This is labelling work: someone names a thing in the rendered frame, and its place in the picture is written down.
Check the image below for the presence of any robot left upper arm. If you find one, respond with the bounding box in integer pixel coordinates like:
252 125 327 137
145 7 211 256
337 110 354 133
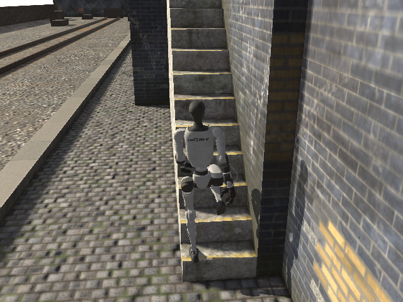
174 128 186 162

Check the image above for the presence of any left robot forearm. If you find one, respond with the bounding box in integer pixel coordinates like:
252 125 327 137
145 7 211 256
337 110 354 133
175 155 186 168

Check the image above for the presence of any right robot forearm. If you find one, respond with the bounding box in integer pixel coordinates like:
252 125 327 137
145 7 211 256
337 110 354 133
220 154 234 188

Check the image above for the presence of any robot left hand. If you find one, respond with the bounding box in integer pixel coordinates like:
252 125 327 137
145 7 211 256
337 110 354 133
180 163 194 173

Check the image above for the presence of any robot left shin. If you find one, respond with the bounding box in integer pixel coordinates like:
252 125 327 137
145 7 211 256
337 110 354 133
185 211 197 254

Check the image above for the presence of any robot right upper arm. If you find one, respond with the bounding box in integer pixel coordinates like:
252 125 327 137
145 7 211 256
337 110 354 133
212 127 226 163

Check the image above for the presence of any robot right hand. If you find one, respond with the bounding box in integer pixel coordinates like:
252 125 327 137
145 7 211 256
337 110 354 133
220 186 236 206

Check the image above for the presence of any robot shin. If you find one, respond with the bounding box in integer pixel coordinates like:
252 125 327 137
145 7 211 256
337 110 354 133
185 211 197 254
210 185 222 202

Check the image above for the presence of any robot right shin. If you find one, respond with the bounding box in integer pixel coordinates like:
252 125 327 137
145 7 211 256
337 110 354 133
210 185 222 202

